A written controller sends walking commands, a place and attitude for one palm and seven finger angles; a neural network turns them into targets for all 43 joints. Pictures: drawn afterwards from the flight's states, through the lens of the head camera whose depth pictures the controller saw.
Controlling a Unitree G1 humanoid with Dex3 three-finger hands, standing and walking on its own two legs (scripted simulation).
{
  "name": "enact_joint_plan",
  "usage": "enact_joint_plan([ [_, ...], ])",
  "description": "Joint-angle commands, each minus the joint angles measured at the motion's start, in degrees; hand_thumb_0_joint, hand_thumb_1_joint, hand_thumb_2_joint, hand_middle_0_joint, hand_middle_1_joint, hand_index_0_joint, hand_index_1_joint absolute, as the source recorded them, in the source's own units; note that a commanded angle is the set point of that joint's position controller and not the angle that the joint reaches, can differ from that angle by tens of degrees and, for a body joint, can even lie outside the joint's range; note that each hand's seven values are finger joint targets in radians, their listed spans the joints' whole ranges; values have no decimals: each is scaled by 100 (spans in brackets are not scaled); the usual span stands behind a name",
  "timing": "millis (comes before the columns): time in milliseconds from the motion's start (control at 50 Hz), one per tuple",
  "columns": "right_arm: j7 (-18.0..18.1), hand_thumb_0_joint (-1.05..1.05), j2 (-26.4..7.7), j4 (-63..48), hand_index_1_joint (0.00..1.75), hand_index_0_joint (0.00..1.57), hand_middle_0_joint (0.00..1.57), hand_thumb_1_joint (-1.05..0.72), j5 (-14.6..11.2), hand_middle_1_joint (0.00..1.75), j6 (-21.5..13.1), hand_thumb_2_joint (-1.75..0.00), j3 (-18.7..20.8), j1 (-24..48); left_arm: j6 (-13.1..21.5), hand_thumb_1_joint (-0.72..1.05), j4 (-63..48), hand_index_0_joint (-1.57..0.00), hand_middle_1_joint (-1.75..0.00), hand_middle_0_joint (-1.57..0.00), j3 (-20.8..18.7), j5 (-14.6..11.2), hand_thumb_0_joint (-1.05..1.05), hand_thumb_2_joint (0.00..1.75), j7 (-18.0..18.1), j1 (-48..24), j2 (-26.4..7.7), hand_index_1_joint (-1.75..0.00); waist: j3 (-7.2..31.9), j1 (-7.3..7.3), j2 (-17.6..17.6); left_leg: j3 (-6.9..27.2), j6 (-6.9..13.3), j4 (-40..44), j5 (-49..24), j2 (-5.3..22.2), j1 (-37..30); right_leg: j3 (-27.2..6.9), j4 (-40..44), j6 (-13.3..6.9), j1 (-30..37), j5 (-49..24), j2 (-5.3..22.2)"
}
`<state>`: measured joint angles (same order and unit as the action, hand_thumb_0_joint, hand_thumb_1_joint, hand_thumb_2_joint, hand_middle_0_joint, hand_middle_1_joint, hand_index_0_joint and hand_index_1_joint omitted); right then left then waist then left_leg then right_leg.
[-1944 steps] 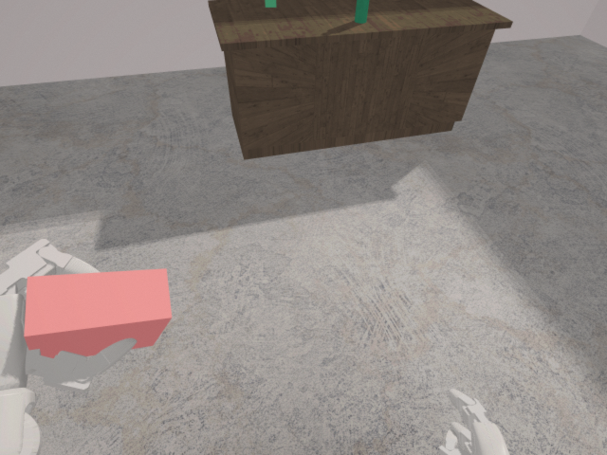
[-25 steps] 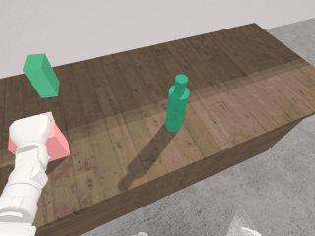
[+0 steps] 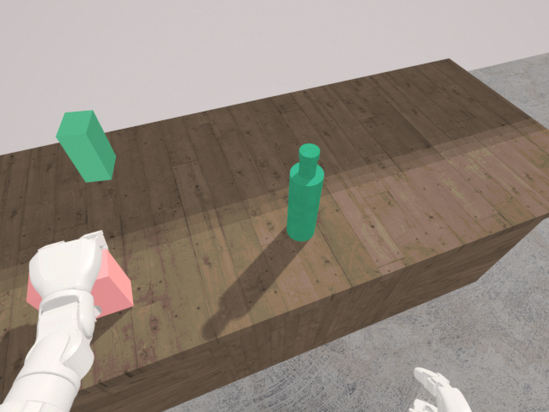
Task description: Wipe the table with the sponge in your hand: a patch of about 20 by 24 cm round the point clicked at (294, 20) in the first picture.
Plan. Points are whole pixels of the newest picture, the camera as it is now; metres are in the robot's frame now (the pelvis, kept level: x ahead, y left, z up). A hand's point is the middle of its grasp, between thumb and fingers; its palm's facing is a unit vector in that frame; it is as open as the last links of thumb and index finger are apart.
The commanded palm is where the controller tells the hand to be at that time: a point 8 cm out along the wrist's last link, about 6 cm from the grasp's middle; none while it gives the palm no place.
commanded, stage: wipe back along the first lane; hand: left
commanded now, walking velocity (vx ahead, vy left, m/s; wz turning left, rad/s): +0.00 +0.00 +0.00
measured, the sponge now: (90, 294) +0.28 +0.34 -0.05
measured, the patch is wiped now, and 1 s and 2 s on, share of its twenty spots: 1.00 1.00 1.00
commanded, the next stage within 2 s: lift the sponge slowly off the table in 0.02 s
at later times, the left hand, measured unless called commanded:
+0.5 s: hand (86, 297) +0.26 +0.32 -0.01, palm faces -0.11 -0.01 -0.99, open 9.6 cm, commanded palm +0.24 +0.31 +0.05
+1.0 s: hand (74, 293) +0.26 +0.33 +0.01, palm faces -0.09 -0.02 -1.00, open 9.6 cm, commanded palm +0.24 +0.32 +0.08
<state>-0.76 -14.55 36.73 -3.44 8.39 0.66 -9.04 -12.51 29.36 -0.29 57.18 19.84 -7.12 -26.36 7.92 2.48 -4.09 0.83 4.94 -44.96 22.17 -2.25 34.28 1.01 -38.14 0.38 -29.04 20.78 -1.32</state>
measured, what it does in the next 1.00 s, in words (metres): stands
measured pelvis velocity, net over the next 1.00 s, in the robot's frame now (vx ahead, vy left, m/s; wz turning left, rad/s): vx -0.01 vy -0.03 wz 0.01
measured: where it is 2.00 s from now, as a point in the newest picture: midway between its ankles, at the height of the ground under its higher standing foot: outside the picture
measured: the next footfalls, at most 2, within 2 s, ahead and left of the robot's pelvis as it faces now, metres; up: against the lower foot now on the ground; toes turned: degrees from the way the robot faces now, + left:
none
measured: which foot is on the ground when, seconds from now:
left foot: down 0.00-1.00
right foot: down 0.00-1.00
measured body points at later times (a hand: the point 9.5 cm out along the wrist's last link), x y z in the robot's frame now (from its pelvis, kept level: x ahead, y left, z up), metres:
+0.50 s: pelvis +0.00 -0.03 +0.00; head +0.04 -0.04 +0.45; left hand +0.26 +0.32 +0.05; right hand +0.14 -0.29 -0.12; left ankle -0.01 +0.06 -0.71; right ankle -0.02 -0.15 -0.71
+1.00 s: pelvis -0.01 -0.03 +0.01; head +0.03 -0.04 +0.46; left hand +0.26 +0.32 +0.07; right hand +0.16 -0.27 -0.11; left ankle -0.01 +0.06 -0.71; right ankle -0.02 -0.15 -0.71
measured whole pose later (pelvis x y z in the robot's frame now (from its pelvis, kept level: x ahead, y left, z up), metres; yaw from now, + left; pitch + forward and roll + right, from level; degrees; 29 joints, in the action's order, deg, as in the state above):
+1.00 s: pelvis -0.01 -0.03 +0.01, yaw +0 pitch +8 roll -3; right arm 2.4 -14.7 40.3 -3.5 4.6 1.6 -8.2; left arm -5.5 28.2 -5.9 56.0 16.4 -3.7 -29.0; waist 4.3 2.3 -4.2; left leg 1.4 3.1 -40.8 20.0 -1.2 28.7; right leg 1.3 -35.4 -0.4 -24.1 19.1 -2.3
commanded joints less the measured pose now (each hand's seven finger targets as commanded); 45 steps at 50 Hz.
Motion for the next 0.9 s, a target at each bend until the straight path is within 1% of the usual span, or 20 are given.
enact_joint_plan([
  [0,67,0,-897,-659,30,20,20,-90,50,30,-246,-90,300,284,84,10,-152,-120,-160,-120,-316,-84,0,130,-226,193,-772,-160,918,26,441,423,-382,687,-2294,213,-1129,223,271,-461,237,-1491,-335],
  [80,125,0,-900,-610,30,20,20,-90,56,30,-265,-90,299,252,133,10,-22,-120,-160,-120,-276,-22,0,130,-215,110,-779,-160,780,-33,452,300,-318,655,-2043,132,-990,237,270,-443,218,-1522,-314],
  [100,131,0,-912,-580,30,20,20,-90,57,30,-263,-90,297,268,165,10,-63,-120,-160,-120,-409,16,0,130,-204,-80,-955,-160,799,-22,284,314,-324,654,-2055,141,-1028,178,271,-470,199,-1522,-320],
  [140,142,0,-866,-629,30,20,20,-90,55,30,-296,-90,317,264,215,10,-228,-120,-160,-120,-244,20,0,130,-215,-57,-800,-160,894,-33,132,276,-296,622,-2090,126,-1118,206,257,-461,241,-1531,-304],
  [160,144,0,-890,-593,30,20,20,-90,60,30,-295,-90,322,262,239,10,-283,-120,-160,-120,-404,50,0,130,-205,-153,-994,-160,979,-14,130,293,-297,626,-2038,107,-1130,184,288,-465,254,-1560,-297],
  [260,223,0,-909,-543,30,20,20,-90,71,30,-340,-90,320,234,392,10,-325,-120,-160,-120,-643,31,0,130,-185,-275,-1286,-160,989,-46,317,214,-212,624,-1837,48,-1003,98,358,-433,462,-1722,-279],
  [320,237,0,-891,-567,30,20,20,-90,71,30,-399,-90,337,271,517,10,-610,-120,-160,-120,-798,12,0,130,-140,-204,-1437,-160,1182,35,81,194,-188,630,-1928,24,-1119,30,379,-434,653,-1866,-263],
  [380,289,0,-905,-461,30,20,20,-90,79,30,-418,-90,335,264,568,10,-459,-120,-160,-120,-911,21,0,130,-89,-442,-1619,-160,871,-78,289,112,-152,651,-1620,15,-947,-17,452,-398,603,-1726,-257],
  [420,295,0,-908,-448,30,20,20,-90,70,30,-457,-90,342,260,646,10,-628,-120,-160,-120,-1087,60,0,130,-57,-567,-1830,-160,1085,20,33,137,-156,676,-1763,-10,-1048,-60,445,-420,757,-1855,-243],
  [440,304,0,-876,-450,30,20,20,-90,69,30,-474,-90,343,267,659,10,-576,-120,-160,-120,-973,29,0,130,-49,-495,-1692,-160,978,-40,-31,90,-150,663,-1725,8,-1066,-28,428,-414,696,-1819,-246],
  [520,321,0,-889,-368,30,20,20,-90,69,30,-518,-90,368,277,756,10,-761,-120,-160,-120,-1184,37,0,130,1,-750,-1924,-160,1258,-22,-30,94,-137,671,-1877,9,-1207,-81,459,-399,850,-2017,-238],
  [580,333,0,-883,-355,30,20,20,-90,69,30,-538,-90,366,294,785,10,-751,-120,-160,-120,-1194,32,0,130,26,-808,-1969,-160,1062,-63,-49,74,-137,685,-1786,1,-1135,-73,463,-393,806,-1954,-238],
  [620,349,0,-888,-321,30,20,20,-90,48,30,-555,-90,363,304,798,10,-792,-120,-160,-120,-1333,38,0,130,40,-979,-2128,-160,1191,-24,-93,125,-142,730,-1825,-1,-1214,-74,489,-395,833,-1907,-238],
  [640,357,0,-861,-345,30,20,20,-90,54,30,-583,-90,372,291,807,10,-783,-120,-160,-120,-1174,19,0,130,45,-1013,-1963,-160,1122,-99,-101,63,-124,700,-1792,14,-1231,-53,464,-381,786,-1898,-242],
  [700,361,0,-865,-315,30,20,20,-90,47,30,-593,-90,375,346,858,10,-971,-120,-160,-120,-1432,37,0,130,54,-1178,-2243,-160,1343,-2,-254,113,-145,754,-2032,31,-1410,-90,477,-412,900,-2035,-244],
  [720,363,0,-852,-318,30,20,20,-90,43,30,-601,-90,377,332,856,10,-1005,-120,-160,-120,-1344,33,0,130,56,-1130,-2154,-160,1443,-2,-323,122,-149,758,-2049,14,-1465,-57,477,-398,919,-2037,-234],
  [780,357,0,-856,-302,30,20,20,-90,40,30,-605,-90,383,334,809,10,-871,-120,-160,-120,-1321,7,0,130,51,-1034,-2093,-160,1205,-49,-115,107,-146,774,-2023,36,-1404,-19,496,-387,852,-2010,-244],
  [820,345,0,-845,-336,30,20,20,-90,31,30,-611,-90,364,406,786,10,-1044,-120,-160,-120,-1411,-20,0,130,26,-1016,-2178,-160,1353,52,-243,165,-168,851,-2123,34,-1506,-6,517,-401,967,-2014,-235],
  [840,347,0,-830,-355,30,20,20,-90,30,30,-627,-90,373,404,763,10,-1044,-120,-160,-120,-1295,-49,0,130,4,-906,-2058,-160,1247,-4,-251,116,-154,825,-2153,52,-1512,10,501,-394,939,-2040,-238],
  [880,334,0,-850,-347,30,20,20,-90,18,30,-606,-90,364,442,706,10,-1073,-120,-160,-120,-1340,-38,0,130,-43,-939,-2140,-160,1188,21,-216,167,-169,895,-2158,55,-1542,16,560,-401,929,-1979,-240],
])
